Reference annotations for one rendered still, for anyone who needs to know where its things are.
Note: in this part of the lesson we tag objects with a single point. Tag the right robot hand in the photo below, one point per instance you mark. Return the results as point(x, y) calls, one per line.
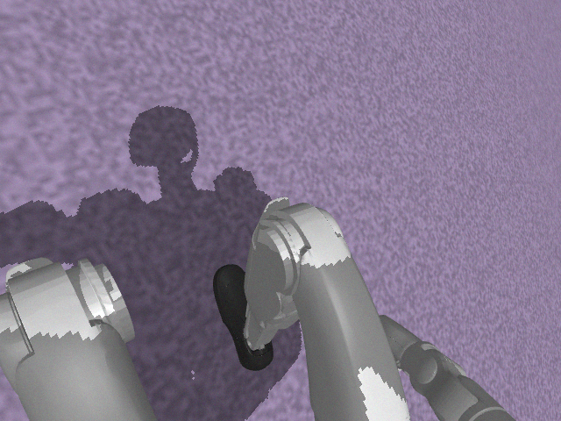
point(399, 338)

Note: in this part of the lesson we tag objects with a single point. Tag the right robot foot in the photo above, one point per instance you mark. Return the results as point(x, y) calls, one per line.
point(228, 286)

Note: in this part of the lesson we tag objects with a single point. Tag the right robot arm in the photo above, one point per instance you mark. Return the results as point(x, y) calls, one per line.
point(451, 394)

